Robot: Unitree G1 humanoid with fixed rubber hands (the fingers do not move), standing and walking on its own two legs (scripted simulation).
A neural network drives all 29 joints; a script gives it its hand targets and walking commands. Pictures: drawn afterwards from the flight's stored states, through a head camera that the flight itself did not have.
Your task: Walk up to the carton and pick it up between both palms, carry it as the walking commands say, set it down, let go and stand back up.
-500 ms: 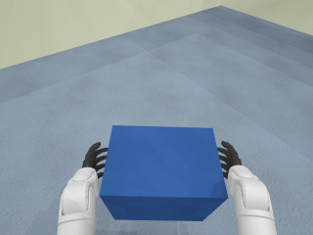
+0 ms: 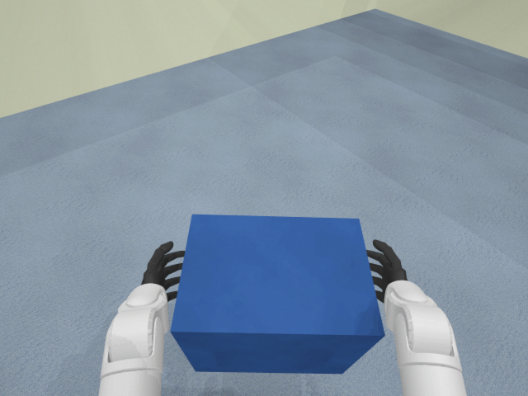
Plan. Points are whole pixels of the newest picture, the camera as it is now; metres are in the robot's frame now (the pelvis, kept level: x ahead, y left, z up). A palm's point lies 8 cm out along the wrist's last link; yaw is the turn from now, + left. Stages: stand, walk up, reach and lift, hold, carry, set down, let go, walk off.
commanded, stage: carry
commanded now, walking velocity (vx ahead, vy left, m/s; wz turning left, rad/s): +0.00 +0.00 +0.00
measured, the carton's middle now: (272, 299) +0.28 +0.00 -0.05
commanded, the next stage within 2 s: hold in 0.04 s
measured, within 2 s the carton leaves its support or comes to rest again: neither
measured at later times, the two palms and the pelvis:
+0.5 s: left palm (164, 273) +0.28 +0.16 +0.05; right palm (397, 257) +0.30 -0.19 +0.05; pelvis +0.02 -0.02 +0.01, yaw +5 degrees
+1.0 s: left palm (172, 292) +0.29 +0.17 -0.03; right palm (380, 279) +0.30 -0.19 -0.02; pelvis +0.03 -0.03 +0.00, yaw +8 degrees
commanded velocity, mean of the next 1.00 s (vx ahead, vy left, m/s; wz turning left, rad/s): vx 0.00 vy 0.00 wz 0.00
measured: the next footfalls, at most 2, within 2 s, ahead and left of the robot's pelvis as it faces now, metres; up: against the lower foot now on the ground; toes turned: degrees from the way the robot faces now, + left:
none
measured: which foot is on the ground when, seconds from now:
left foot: down 0.00-1.00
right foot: down 0.00-1.00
